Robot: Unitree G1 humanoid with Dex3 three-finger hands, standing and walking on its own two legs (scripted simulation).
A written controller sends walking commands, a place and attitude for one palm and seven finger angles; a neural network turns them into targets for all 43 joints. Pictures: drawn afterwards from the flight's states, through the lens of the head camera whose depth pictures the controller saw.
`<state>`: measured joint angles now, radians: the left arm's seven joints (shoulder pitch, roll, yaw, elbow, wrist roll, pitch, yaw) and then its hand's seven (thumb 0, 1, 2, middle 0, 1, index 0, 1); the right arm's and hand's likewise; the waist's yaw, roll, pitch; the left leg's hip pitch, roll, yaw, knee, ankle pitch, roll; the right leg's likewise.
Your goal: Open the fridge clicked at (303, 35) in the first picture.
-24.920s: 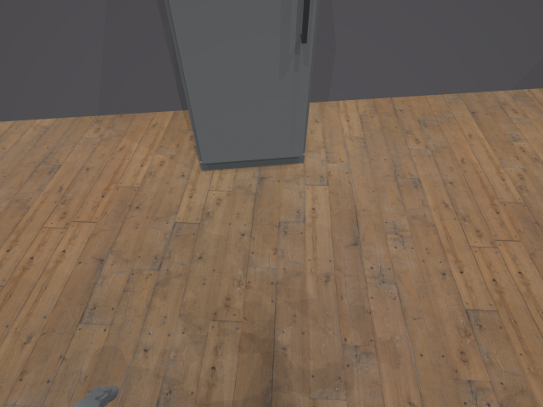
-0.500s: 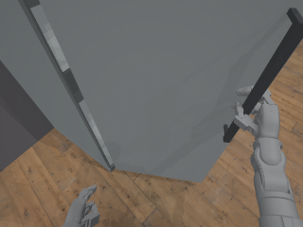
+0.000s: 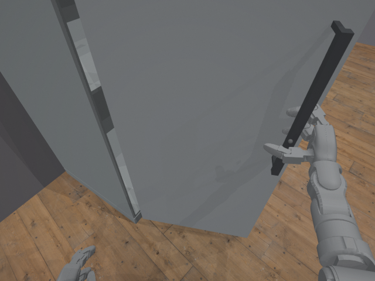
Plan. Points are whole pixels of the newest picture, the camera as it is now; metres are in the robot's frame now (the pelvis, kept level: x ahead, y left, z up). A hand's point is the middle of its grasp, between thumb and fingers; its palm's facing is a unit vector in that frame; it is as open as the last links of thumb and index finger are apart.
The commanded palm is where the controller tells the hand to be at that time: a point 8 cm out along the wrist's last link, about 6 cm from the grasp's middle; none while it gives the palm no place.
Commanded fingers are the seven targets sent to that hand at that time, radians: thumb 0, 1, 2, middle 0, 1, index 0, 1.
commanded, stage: loosen the grip on the handle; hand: right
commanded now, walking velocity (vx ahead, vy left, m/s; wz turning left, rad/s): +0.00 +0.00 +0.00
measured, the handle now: (298, 115) +0.45 -0.20 +0.15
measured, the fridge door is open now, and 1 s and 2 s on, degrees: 67 64 64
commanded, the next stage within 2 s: slip the hand off the handle in 0.28 s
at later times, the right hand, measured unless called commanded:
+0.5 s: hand (291, 140) +0.41 -0.18 +0.11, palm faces +0.09 +0.98 -0.18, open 14.6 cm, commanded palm +0.37 -0.25 +0.12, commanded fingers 0.00 0.55 -0.20 0.25 1.15 0.25 1.15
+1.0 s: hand (330, 155) +0.38 -0.26 +0.11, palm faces +0.14 +0.97 -0.18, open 14.7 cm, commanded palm +0.34 -0.30 +0.12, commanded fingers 0.00 0.55 -0.20 0.25 1.15 0.25 1.15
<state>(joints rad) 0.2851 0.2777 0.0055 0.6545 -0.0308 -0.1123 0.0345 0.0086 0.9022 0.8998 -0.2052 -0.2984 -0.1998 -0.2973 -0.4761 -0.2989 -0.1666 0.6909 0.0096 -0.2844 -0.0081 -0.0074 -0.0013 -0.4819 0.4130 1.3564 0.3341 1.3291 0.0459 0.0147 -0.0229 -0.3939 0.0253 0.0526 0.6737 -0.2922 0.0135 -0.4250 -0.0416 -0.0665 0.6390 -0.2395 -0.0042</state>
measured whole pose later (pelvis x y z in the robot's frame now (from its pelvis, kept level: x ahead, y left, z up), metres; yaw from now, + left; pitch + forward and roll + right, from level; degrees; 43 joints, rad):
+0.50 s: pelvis +0.02 +0.01 +0.00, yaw +5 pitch +4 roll +0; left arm 0.28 0.27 -0.02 0.64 -0.03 -0.15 0.08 0.01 0.90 0.90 -0.21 -0.30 -0.20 -0.30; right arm -0.32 -0.36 -0.27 0.54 0.11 -0.30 0.09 -0.01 0.55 -0.20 0.36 1.21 0.26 1.16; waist 0.02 -0.01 -0.04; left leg -0.46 -0.05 -0.01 0.70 -0.32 0.03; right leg -0.48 -0.01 0.02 0.70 -0.30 0.01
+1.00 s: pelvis +0.07 -0.02 +0.00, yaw +4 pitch +6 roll +1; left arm 0.23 0.23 -0.04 0.59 -0.02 -0.15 0.08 0.01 0.90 0.90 -0.21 -0.30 -0.20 -0.30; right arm -0.04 -0.37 -0.34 0.18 0.17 -0.17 0.20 -0.01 0.55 -0.20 0.26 1.15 0.25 1.15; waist -0.05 -0.01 -0.08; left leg -0.41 -0.02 0.01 0.69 -0.38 0.00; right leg -0.46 0.02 0.04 0.74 -0.38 -0.02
